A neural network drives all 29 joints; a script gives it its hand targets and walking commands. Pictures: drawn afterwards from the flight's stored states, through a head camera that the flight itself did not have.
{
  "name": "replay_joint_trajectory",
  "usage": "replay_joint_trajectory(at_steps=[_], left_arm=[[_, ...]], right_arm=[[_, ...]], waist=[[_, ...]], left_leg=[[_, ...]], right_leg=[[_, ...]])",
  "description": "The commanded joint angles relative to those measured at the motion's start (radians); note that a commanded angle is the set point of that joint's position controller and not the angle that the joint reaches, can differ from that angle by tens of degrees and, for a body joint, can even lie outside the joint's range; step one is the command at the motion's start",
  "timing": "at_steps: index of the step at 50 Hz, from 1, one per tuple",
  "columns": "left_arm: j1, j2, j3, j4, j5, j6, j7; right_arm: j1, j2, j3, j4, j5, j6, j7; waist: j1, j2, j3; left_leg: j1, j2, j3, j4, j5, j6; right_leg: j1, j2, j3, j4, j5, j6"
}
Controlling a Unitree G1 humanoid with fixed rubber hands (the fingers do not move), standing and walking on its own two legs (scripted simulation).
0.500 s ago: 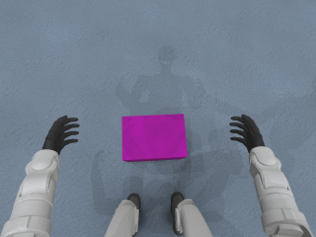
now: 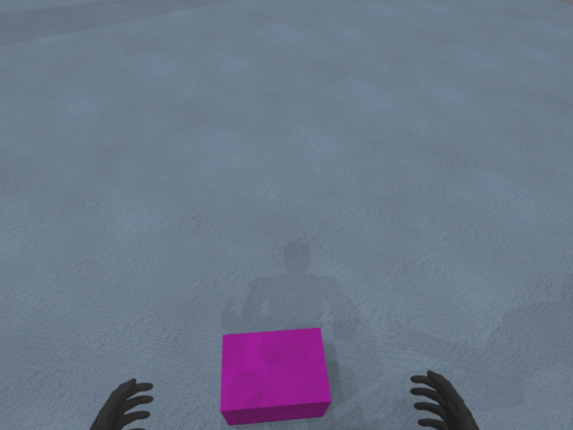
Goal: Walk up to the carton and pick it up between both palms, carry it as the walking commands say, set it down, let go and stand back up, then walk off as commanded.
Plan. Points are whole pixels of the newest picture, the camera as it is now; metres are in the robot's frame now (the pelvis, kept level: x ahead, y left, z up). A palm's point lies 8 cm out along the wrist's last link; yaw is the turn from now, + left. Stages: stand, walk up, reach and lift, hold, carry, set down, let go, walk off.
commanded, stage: let go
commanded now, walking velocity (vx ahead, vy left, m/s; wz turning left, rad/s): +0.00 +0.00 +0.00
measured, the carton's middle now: (274, 377) +0.39 +0.02 -0.67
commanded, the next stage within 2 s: stand in 0.40 s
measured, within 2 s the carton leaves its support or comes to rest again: neither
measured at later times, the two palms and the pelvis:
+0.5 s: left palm out of the picture +0.14 +0.26 -0.08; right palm out of the picture +0.14 -0.25 -0.08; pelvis +0.00 +0.00 +0.00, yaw +0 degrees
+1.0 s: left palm out of the picture +0.12 +0.30 -0.09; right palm out of the picture +0.12 -0.29 -0.09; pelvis +0.00 +0.01 +0.00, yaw +0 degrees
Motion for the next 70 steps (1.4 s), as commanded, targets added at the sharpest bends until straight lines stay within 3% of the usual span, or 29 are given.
replay_joint_trajectory(at_steps=[1,9,16,20,21,24,32,45,70], left_arm=[[-0.046,0.084,0.019,-0.11,0.003,0.018,-0.008],[-0.056,0.099,0.029,-0.105,0.027,0.086,-0.012],[-0.048,0.099,0.025,-0.107,0.032,0.107,-0.005],[-0.031,0.092,0.032,-0.135,0.022,0.149,0.025],[-0.066,0.226,0.054,0.009,0.053,0.085,0.069],[-0.071,0.205,0.041,0.059,0.063,0.019,0.081],[-0.079,0.235,0.025,0.171,0.058,-0.022,0.078],[-0.086,0.285,0.004,0.315,0.053,-0.041,0.091],[-0.118,0.321,-0.013,0.481,0.042,-0.047,0.089]], right_arm=[[-0.042,-0.086,-0.017,-0.116,-0.002,0.018,0.007],[-0.045,-0.087,-0.021,-0.122,-0.004,0.082,0.011],[-0.043,-0.093,-0.018,-0.122,-0.002,0.098,0.006],[-0.022,-0.113,0.001,-0.127,0.018,0.094,-0.015],[-0.065,-0.204,-0.031,0.022,-0.021,0.052,-0.058],[-0.056,-0.208,-0.027,0.069,-0.036,0.005,-0.079],[-0.082,-0.245,-0.018,0.181,-0.023,-0.026,-0.077],[-0.092,-0.293,-0.007,0.304,-0.018,-0.038,-0.088],[-0.113,-0.323,0.021,0.464,-0.012,-0.047,-0.086]], waist=[[-0.003,-0.023,-0.044],[0.001,-0.012,0.038],[-0.004,-0.006,0.027],[-0.002,-0.003,-0.021],[0.021,-0.051,-0.019],[-0.001,-0.003,-0.034],[0.0,0.002,-0.092],[0.0,0.0,-0.079],[0.002,-0.007,-0.042]], left_leg=[[0.073,-0.033,0.036,-0.067,0.158,-0.018],[0.107,-0.042,0.048,-0.08,0.123,-0.009],[0.128,-0.047,0.035,-0.064,0.195,-0.009],[0.124,-0.045,0.02,-0.045,0.239,-0.023],[0.018,0.029,0.01,-0.025,0.208,-0.033],[0.037,0.048,-0.021,-0.048,0.092,-0.015],[0.069,0.073,-0.044,-0.037,0.259,-0.006],[0.096,0.09,-0.056,-0.069,0.302,0.001],[0.103,0.109,-0.071,-0.141,0.202,0.018]], right_leg=[[0.115,0.016,-0.01,-0.076,0.172,0.022],[0.165,0.019,-0.02,-0.077,0.148,0.027],[0.189,0.027,-0.018,-0.06,0.215,0.024],[0.191,0.026,-0.014,-0.036,0.262,0.028],[0.082,-0.046,-0.006,-0.027,0.172,0.039],[0.039,-0.055,0.038,-0.051,0.039,0.024],[0.086,-0.074,0.052,-0.034,0.211,0.015],[0.113,-0.095,0.069,-0.059,0.274,0.008],[0.122,-0.116,0.098,-0.131,0.215,-0.002]])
